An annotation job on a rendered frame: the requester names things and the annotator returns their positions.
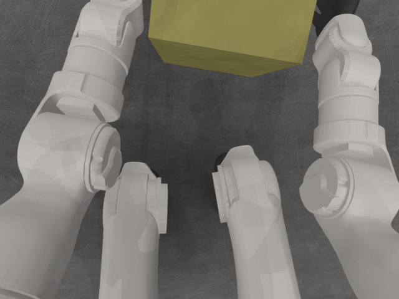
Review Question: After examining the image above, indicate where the robot right forearm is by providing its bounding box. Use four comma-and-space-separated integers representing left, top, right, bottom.
312, 14, 396, 177

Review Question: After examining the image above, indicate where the left robot upper arm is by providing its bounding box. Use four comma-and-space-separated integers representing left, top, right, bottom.
0, 112, 122, 299

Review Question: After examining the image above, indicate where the robot left thigh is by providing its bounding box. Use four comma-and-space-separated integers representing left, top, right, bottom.
99, 173, 168, 299

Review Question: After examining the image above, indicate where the robot left forearm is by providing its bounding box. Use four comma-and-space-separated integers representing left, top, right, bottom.
17, 0, 144, 171

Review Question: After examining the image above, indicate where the carton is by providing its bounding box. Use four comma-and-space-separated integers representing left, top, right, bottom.
148, 0, 317, 77

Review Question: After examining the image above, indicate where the robot right foot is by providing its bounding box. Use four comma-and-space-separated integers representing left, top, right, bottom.
214, 153, 227, 172

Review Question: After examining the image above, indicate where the right robot upper arm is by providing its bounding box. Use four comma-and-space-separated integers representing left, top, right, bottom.
299, 155, 399, 299

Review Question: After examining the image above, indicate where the robot right hand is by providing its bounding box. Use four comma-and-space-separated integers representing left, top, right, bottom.
312, 0, 360, 37

